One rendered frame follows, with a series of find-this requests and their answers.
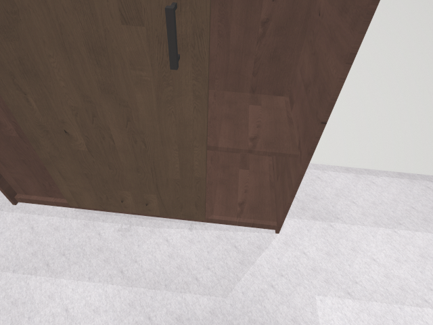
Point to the handle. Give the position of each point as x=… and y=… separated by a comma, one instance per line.
x=172, y=35

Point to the wardrobe door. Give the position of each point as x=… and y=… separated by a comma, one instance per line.
x=89, y=82
x=20, y=165

